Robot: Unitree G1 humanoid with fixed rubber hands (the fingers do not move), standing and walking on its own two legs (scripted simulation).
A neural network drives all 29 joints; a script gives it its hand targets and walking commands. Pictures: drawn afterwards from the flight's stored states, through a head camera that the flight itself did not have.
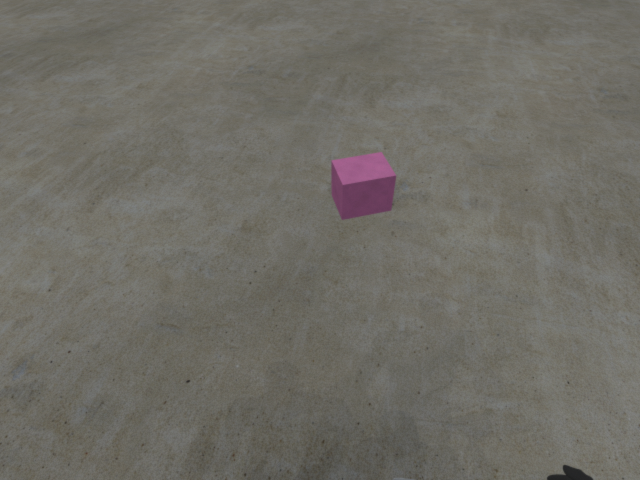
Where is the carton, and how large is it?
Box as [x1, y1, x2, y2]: [331, 152, 395, 219]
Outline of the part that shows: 381,152 331,160 332,196 342,219 390,210 395,174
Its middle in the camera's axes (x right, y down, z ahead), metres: +0.19 -0.26 +1.76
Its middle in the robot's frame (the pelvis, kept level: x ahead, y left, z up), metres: +1.44 -0.13 -0.64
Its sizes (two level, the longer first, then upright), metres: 0.236 0.181 0.200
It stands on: the floor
